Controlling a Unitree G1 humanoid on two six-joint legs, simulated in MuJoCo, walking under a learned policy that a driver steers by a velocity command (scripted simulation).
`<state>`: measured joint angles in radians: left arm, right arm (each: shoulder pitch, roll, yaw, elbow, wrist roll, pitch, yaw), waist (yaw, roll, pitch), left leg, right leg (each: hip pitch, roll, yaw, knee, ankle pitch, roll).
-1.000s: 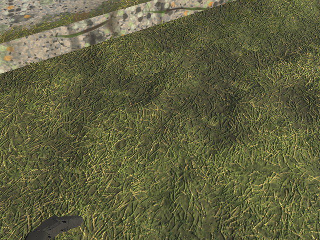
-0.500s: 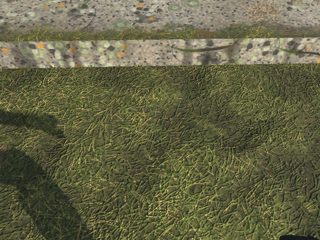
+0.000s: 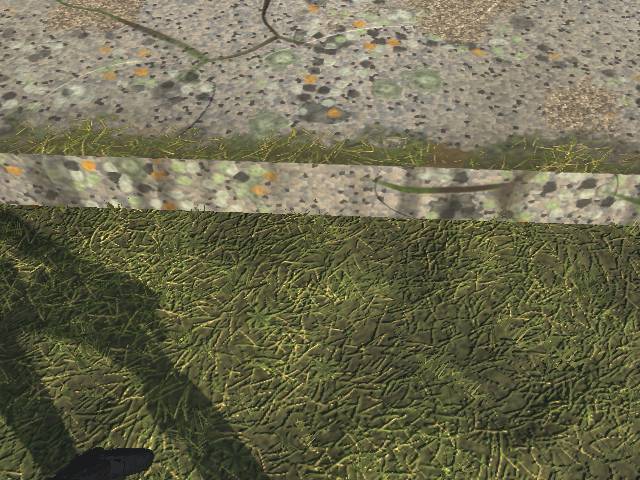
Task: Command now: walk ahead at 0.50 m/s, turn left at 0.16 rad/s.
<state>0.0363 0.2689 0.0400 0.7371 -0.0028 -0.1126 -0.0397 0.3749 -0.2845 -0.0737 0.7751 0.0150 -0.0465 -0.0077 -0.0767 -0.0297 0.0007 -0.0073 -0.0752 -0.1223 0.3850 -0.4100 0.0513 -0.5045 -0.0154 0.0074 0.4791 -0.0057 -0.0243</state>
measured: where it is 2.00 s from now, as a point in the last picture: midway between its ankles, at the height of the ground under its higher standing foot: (346, 268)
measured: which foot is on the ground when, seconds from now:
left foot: down 0.00-0.04, up 0.06-0.52, down 0.54-1.00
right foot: up 0.00-0.00, down 0.02-0.54, up 0.56-1.00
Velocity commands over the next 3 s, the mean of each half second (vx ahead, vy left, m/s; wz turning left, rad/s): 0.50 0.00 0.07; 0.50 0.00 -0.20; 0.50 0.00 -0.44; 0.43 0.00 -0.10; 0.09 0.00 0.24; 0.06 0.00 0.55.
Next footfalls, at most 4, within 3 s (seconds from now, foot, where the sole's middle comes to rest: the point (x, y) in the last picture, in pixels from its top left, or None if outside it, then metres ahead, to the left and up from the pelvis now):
0.02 right None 0.18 -0.12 -0.77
0.54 left None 0.47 0.13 -0.77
1.06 right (346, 371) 0.72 -0.10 -0.77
1.54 left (299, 272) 1.01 -0.01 -0.77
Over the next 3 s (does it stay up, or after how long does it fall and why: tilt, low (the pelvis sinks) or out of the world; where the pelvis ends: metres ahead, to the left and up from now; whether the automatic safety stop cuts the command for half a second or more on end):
stays up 1.21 -0.36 0.19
